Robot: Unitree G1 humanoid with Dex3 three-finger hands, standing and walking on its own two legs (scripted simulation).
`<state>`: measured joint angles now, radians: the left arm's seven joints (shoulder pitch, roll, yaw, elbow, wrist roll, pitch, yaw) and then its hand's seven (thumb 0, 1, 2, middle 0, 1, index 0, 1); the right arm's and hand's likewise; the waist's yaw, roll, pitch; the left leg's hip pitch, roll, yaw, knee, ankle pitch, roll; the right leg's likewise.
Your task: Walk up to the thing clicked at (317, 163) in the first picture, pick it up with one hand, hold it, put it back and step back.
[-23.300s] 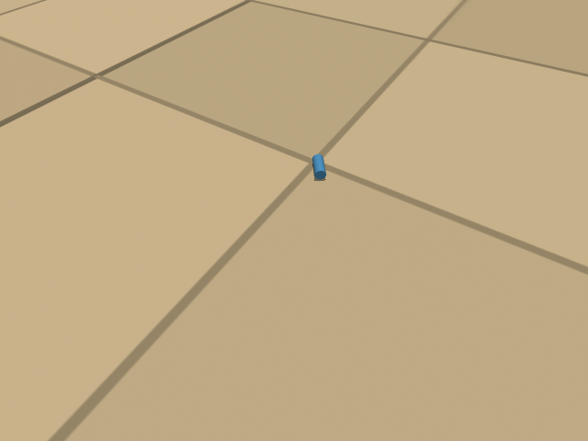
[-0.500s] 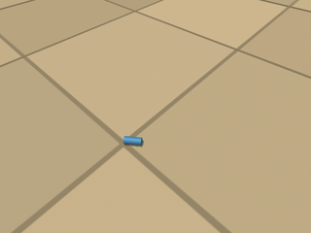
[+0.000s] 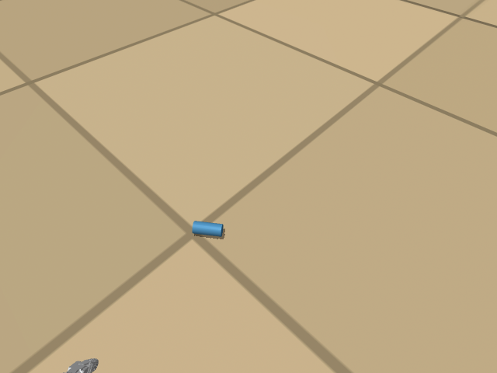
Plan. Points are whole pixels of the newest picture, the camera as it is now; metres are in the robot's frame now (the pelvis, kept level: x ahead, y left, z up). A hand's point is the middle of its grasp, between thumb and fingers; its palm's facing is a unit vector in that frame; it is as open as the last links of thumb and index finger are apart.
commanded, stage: walk up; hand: left
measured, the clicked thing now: (207, 228) +0.82 +0.22 -0.74
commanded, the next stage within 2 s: stand in 0.26 s
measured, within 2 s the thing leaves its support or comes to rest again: neither
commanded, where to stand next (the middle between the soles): +0.42 +0.00 m, yaw -3 degrees
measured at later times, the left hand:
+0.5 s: hand out of the picture +0.07 +0.25 -0.14, palm faces -0.01 -0.94 -0.34, open 7.4 cm
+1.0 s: hand out of the picture +0.03 +0.25 -0.14, palm faces -0.04 -0.94 -0.33, open 7.4 cm
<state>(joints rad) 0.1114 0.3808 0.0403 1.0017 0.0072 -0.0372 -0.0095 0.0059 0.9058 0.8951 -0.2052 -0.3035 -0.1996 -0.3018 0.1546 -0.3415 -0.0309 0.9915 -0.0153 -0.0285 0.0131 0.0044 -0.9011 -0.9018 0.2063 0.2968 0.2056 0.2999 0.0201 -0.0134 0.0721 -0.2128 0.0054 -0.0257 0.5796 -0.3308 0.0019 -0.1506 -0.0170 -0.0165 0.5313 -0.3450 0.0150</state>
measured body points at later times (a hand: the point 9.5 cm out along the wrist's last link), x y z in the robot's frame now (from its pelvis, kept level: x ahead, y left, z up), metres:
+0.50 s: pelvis -0.02 +0.00 +0.01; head +0.00 -0.01 +0.46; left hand +0.07 +0.30 -0.12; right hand +0.10 -0.30 -0.12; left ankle -0.01 +0.12 -0.73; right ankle -0.04 -0.13 -0.73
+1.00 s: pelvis -0.03 -0.01 +0.02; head -0.02 -0.01 +0.47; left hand +0.03 +0.29 -0.12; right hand +0.01 -0.31 -0.12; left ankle -0.01 +0.12 -0.73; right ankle -0.04 -0.13 -0.73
